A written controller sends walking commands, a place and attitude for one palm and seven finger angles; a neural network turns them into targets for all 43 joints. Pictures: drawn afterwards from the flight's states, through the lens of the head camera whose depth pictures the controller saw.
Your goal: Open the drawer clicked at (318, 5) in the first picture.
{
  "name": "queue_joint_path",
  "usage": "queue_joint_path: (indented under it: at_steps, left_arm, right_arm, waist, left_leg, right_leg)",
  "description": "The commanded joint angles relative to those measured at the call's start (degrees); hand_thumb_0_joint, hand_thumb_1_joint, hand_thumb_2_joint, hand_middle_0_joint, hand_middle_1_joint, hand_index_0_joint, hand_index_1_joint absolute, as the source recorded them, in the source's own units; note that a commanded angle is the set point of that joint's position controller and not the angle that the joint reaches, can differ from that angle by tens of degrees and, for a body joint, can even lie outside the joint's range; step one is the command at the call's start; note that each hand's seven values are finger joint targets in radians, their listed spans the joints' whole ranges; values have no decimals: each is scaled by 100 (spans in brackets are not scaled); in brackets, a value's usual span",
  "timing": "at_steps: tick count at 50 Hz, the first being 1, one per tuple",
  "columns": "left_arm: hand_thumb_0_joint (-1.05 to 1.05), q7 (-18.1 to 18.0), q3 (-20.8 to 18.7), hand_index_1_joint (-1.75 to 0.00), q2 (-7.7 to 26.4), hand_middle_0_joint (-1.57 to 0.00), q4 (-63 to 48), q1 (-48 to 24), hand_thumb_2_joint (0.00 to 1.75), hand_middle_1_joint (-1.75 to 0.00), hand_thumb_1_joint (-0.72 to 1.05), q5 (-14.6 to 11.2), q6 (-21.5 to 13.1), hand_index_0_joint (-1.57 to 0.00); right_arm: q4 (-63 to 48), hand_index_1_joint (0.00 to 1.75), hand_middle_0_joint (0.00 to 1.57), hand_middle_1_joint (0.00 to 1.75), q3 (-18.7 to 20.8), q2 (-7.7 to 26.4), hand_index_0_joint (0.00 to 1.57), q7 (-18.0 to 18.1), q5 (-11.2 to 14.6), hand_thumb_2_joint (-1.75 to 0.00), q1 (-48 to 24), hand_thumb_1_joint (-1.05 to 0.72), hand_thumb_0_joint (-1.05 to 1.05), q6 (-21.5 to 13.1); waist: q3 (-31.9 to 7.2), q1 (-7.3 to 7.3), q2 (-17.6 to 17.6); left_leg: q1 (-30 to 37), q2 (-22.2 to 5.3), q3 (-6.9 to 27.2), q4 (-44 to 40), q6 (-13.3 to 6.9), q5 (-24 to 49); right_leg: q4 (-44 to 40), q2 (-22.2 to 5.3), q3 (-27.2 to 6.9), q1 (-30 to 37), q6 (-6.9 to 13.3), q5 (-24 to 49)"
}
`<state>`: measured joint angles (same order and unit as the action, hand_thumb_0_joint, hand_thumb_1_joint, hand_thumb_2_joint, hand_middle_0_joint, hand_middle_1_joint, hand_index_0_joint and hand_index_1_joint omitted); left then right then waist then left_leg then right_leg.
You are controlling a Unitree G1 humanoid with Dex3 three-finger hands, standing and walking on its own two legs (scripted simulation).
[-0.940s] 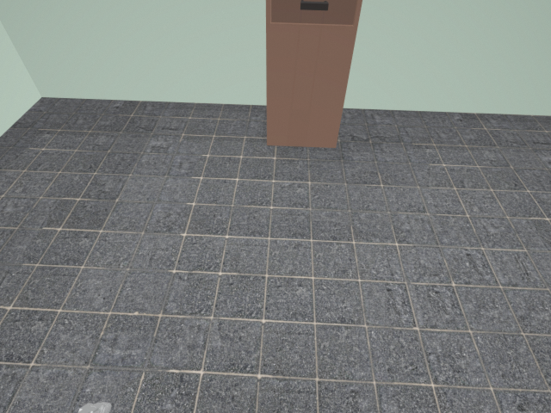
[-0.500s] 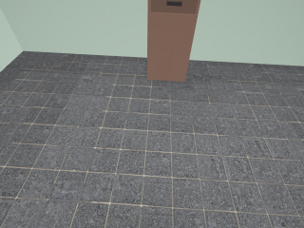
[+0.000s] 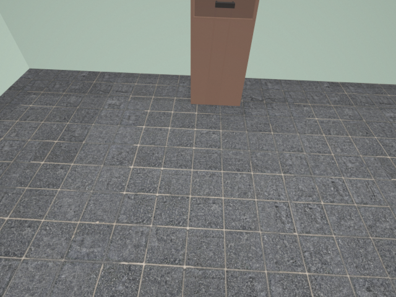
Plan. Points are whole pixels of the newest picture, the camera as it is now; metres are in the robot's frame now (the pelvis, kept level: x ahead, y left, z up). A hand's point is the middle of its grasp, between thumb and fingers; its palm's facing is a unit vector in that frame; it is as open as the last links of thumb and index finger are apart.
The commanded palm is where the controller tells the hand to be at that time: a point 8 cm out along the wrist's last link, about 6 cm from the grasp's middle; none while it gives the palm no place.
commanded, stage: look at it before walking up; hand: left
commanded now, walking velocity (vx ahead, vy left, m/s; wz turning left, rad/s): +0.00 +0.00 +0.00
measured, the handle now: (224, 3) +1.71 -0.08 +0.02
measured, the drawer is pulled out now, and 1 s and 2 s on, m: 0.00 0.00 0.00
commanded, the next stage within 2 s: walk to a spot facing it in 0.50 s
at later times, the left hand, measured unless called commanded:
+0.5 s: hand out of the picture +0.07 +0.24 -0.16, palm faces -0.03 -0.94 -0.33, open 7.4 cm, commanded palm none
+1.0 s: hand out of the picture +0.08 +0.16 -0.19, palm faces -0.07 -0.98 -0.20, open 7.4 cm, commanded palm none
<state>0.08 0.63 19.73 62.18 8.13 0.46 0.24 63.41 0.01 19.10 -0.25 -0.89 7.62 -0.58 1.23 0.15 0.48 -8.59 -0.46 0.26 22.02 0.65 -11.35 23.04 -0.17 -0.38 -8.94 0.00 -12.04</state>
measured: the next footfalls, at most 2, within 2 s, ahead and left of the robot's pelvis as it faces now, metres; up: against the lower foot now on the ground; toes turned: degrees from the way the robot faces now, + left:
left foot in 1.34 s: +0.39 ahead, +0.07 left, +0.00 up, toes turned -7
right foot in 1.88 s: +0.51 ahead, -0.23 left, +0.00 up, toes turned -35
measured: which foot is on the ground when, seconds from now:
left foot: down 0.00-0.94, up 0.96-1.00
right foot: down 0.00-1.00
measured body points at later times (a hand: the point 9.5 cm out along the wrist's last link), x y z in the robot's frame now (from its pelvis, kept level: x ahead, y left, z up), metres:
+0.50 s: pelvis +0.00 +0.00 +0.00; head +0.01 +0.00 +0.45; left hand +0.08 +0.29 -0.13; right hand +0.08 -0.30 -0.13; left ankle +0.01 +0.13 -0.74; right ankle +0.01 -0.12 -0.74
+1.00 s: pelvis +0.08 -0.03 -0.02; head +0.09 -0.03 +0.43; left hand +0.08 +0.21 -0.17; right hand +0.03 -0.27 -0.18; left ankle +0.01 +0.11 -0.70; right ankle +0.03 -0.11 -0.74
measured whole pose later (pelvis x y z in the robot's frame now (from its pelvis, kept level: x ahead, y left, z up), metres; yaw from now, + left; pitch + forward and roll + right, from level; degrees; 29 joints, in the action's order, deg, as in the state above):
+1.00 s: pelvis +0.08 -0.03 -0.02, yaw -7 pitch +0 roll +0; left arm 1.0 -1.7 10.8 59.6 21.3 1.1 -1.9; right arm 63.2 1.5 12.4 -0.1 -1.3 18.4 0.0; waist 1.0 -1.2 -1.0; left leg -16.8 -5.2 -4.0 54.1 1.0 -28.8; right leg 36.3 2.1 3.2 -13.3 3.2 -22.3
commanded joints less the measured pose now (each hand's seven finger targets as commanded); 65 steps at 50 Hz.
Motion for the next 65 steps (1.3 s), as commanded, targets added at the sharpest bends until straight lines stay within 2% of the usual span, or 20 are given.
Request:
queue_joint_path:
  at_steps: [1, 10, 30, 32, 35, 39, 41, 42, 44, 45, 46, 47, 48, 49, 51, 54, 59, 62, 63, 65]
  left_arm:
    - [0, -60, -243, -30, 1161, -20, -361, -237, 90, -30, 90, 23, -146, -20]
    - [0, -69, -248, -30, 1157, -20, -357, -201, 90, -30, 90, 20, -172, -20]
    - [0, -63, -239, -30, 1177, -20, -335, -222, 90, -30, 90, 20, -170, -20]
    - [0, -77, -103, -30, 500, -20, -177, 190, 90, -30, 90, 14, -57, -20]
    - [0, 19, -184, -30, 497, -20, -288, 395, 90, -30, 90, 69, 65, -20]
    - [0, 117, -309, -30, 342, -20, -583, 681, 90, -30, 90, 97, 33, -20]
    - [0, 158, -323, -30, 38, -20, -718, 729, 90, -30, 90, 87, -49, -20]
    - [0, 173, -337, -30, -59, -20, -810, 586, 90, -30, 90, 86, -78, -20]
    - [0, 198, -376, -30, -175, -20, -844, 675, 90, -30, 90, 87, -149, -20]
    - [0, 199, -400, -30, -236, -20, -662, 1216, 90, -30, 90, 106, -184, -20]
    - [0, 159, -475, -30, 33, -20, -405, 1952, 90, -30, 90, 133, -253, -20]
    - [0, 45, -622, -30, 665, -20, -149, 2845, 90, -30, 90, 118, -324, -20]
    - [0, -61, -579, -30, 572, -20, -45, 3155, 90, -30, 90, 29, -353, -20]
    - [0, -85, -527, -30, 374, -20, -58, 2931, 90, -30, 90, 62, -344, -20]
    - [0, -110, -439, -30, 54, -20, -201, 2406, 90, -30, 90, 107, -366, -20]
    - [0, -122, -415, -30, -123, -20, -237, 2114, 90, -30, 90, 121, -435, -20]
    - [0, -156, -404, -30, -211, -20, -76, 2204, 90, -30, 90, 117, -468, -20]
    - [0, -161, -439, -30, -168, -20, -32, 2129, 90, -30, 90, 116, -434, -20]
    - [0, -159, -468, -30, -111, -20, -32, 2035, 90, -30, 90, 123, -432, -20]
    - [0, -143, -508, -30, -125, -20, -56, 1880, 90, -30, 90, 78, -430, -20]
  right_arm:
    - [-360, 30, 20, 30, 217, 1209, 20, 89, 31, -90, -308, -90, 0, -142]
    - [-355, 30, 20, 30, 211, 1189, 20, 96, 40, -90, -301, -90, 0, -157]
    - [-326, 30, 20, 30, 196, 1206, 20, 91, 42, -90, -333, -90, 0, -129]
    - [-182, 30, 20, 30, 44, 516, 20, 77, -7, -90, 15, -90, 0, -45]
    - [-248, 30, 20, 30, 129, 567, 20, 66, -45, -90, 240, -90, 0, 30]
    - [-449, 30, 20, 30, 293, 719, 20, 79, -45, -90, 580, -90, 0, -20]
    - [-463, 30, 20, 30, 395, 865, 20, 108, -30, -90, 845, -90, 0, -103]
    - [-469, 30, 20, 30, 430, 834, 20, 111, -22, -90, 937, -90, 0, -146]
    - [-484, 30, 20, 30, 422, 657, 20, 115, -33, -90, 896, -90, 0, -188]
    - [-518, 30, 20, 30, 390, 562, 20, 121, -40, -90, 700, -90, 0, -190]
    - [-623, 30, 20, 30, 329, 272, 20, 100, -8, -90, 565, -90, 0, -200]
    - [-989, 30, 20, 30, 219, -164, 20, 43, 27, -90, 121, -90, 0, -269]
    - [-1131, 30, 20, 30, 255, 73, 20, 67, -7, -90, -275, -90, 0, -303]
    - [-1109, 30, 20, 30, 272, -53, 20, 61, -1, -90, -465, -90, 0, -321]
    - [-969, 30, 20, 30, 286, -235, 20, 23, -45, -90, -253, -90, 0, -283]
    - [-878, 30, 20, 30, 322, -444, 20, -44, -31, -90, 60, -90, 0, -178]
    - [-1114, 30, 20, 30, 327, -619, 20, -144, 0, -90, -347, -90, 0, -187]
    - [-1200, 30, 20, 30, 316, -639, 20, -156, 31, -90, -518, -90, 0, -259]
    - [-1160, 30, 20, 30, 346, -579, 20, -133, 29, -90, -306, -90, 0, -286]
    - [-748, 30, 20, 30, 416, -333, 20, -10, -17, -90, 928, -90, 0, -346]
  waist:
    - [-155, -29, -62]
    - [-331, -37, -45]
    - [-211, -26, -44]
    - [-339, -31, -39]
    - [278, -42, -60]
    - [609, 16, -404]
    - [435, 80, -1006]
    - [463, 135, -1127]
    - [452, 7, -893]
    - [298, -283, -596]
    - [110, -576, 426]
    - [24, -858, 2225]
    - [76, -945, 1662]
    - [417, -799, 874]
    - [508, -415, 135]
    - [430, -135, 381]
    - [555, -171, 651]
    - [585, -206, 759]
    - [486, -78, 681]
    - [-68, 442, 337]
  left_leg:
    - [-36, -603, 582, -432, -223, 340]
    - [123, -624, 552, -359, -215, 765]
    - [130, -625, 537, -425, -188, 641]
    - [239, -601, 312, -247, -73, 124]
    - [-231, -651, 290, -275, -145, -1699]
    - [-261, -1035, 706, -356, -458, -2611]
    - [185, -1682, 1274, -698, -807, -2414]
    - [290, -1945, 1316, -751, -982, -1912]
    - [35, -1920, 821, -242, -941, -757]
    - [-467, -1585, 250, 598, -661, -397]
    - [-1601, -922, -491, 2209, -264, -410]
    - [-3318, -142, -1047, 3919, 57, -2107]
    - [-3599, -349, -277, 4415, -9, -2170]
    - [-3800, -512, -174, 4727, 12, -1802]
    - [-3585, -710, -170, 4571, 99, -1198]
    - [-3107, -696, -358, 4004, 209, -627]
    - [-2832, -589, -544, 2794, 162, 31]
    - [-1900, -434, -613, 1927, 21, 60]
    - [-1413, -345, -666, 1669, -20, 13]
    - [245, -171, -686, 953, -108, 276]
  right_leg:
    - [-490, -640, -622, -146, 186, 129]
    - [-438, -674, -583, 5, 188, 641]
    - [-553, -663, -614, -25, 182, 535]
    - [-505, -601, -667, -107, 120, -97]
    - [-371, -372, -827, -750, 214, -1702]
    - [482, -8, -752, -1539, 317, -2022]
    - [1599, 254, -72, -1915, 207, -1331]
    - [1916, 90, 158, -2046, 141, -1371]
    - [1582, -130, 236, -1572, 116, -1421]
    - [864, -73, 334, -594, 163, -951]
    - [19, -500, -687, 713, 421, -793]
    - [-932, -1996, -3161, 1664, 1063, -47]
    - [-929, -2154, -3649, 1600, 1315, 781]
    - [-819, -2102, -3345, 1386, 1565, 1010]
    - [-760, -1798, -2457, 943, 1447, 982]
    - [-964, -1421, -1613, 447, 1235, 1118]
    - [-1037, -1108, -1132, 406, 1008, 1487]
    - [-911, -1081, -1061, 106, 869, 1622]
    - [-667, -1097, -1035, 37, 844, 1819]
    - [775, -709, -757, -250, 654, 2489]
